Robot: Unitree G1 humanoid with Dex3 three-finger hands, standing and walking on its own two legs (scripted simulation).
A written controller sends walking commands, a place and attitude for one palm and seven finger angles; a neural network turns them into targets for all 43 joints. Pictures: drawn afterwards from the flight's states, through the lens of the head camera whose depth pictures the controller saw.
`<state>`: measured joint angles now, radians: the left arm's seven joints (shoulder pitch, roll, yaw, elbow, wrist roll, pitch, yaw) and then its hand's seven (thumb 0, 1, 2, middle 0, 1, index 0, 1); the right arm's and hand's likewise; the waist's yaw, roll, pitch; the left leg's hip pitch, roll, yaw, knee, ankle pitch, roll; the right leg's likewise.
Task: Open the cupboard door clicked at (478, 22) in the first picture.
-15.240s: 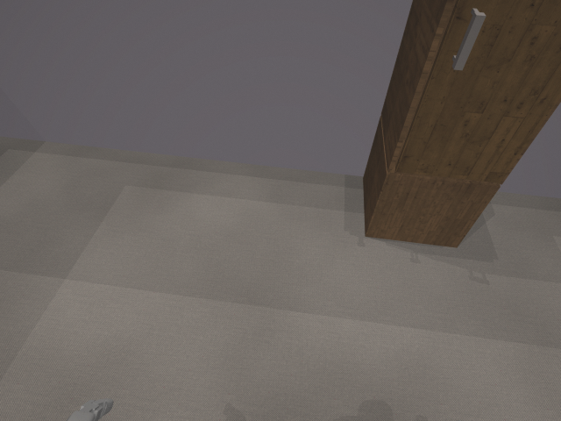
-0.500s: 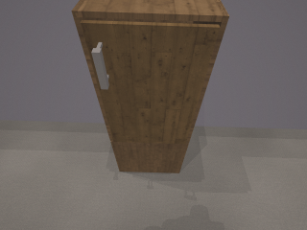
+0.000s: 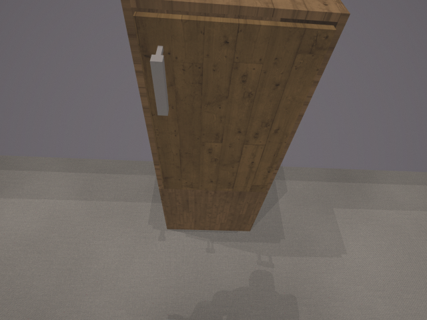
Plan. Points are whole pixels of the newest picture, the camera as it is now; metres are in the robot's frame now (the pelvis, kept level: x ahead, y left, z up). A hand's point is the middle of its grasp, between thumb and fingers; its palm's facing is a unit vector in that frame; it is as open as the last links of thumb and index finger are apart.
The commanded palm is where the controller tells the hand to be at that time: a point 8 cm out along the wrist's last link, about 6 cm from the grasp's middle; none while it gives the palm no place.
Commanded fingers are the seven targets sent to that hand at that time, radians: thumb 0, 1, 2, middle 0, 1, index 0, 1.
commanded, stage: come to a stop and stand still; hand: left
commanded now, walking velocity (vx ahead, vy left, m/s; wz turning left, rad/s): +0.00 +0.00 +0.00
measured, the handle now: (161, 81) +0.53 +0.16 +0.14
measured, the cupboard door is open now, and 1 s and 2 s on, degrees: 0 0 0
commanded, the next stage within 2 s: look again from close up in 0.88 s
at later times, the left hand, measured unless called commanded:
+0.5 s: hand out of the picture -0.04 +0.17 -0.17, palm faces +0.01 -0.98 -0.20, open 7.4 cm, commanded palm none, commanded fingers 0.00 0.90 0.90 -0.20 -0.30 -0.20 -0.30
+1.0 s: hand out of the picture -0.09 +0.12 -0.17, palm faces +0.04 -0.99 -0.13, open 7.4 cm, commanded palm none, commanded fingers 0.00 0.90 0.90 -0.20 -0.30 -0.20 -0.30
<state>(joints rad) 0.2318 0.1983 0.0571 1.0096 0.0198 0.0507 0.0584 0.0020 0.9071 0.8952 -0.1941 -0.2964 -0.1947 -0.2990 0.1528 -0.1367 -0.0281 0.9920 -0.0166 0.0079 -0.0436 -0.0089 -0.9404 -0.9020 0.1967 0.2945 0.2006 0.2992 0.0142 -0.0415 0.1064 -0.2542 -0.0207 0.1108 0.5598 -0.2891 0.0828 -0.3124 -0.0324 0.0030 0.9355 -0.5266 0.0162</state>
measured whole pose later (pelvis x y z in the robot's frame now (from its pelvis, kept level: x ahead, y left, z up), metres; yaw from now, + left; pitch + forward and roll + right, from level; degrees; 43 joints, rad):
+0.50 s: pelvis -0.04 -0.01 +0.01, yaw +0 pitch -2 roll +0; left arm 0.31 0.15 0.01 1.10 0.02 0.02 0.04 0.00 0.90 0.90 -0.19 -0.30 -0.20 -0.30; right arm 0.28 -0.15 -0.01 1.13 -0.01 0.01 -0.02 0.00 -0.91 -0.90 0.20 0.29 0.20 0.30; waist -0.02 -0.01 0.02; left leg -0.21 -0.03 0.11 0.37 -0.13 0.07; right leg -0.10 -0.03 -0.02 0.42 -0.28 0.02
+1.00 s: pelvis -0.04 -0.02 +0.01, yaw +0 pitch -1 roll +0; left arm 0.39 0.09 -0.01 1.13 0.02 -0.01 0.05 0.00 0.90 0.90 -0.19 -0.30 -0.20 -0.30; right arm 0.31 -0.10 0.00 1.15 -0.01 0.01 -0.03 0.00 -0.92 -0.90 0.19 0.29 0.20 0.30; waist -0.01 -0.01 0.02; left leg -0.27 0.00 0.10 0.42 -0.15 0.05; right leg -0.13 0.00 -0.04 0.42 -0.28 0.00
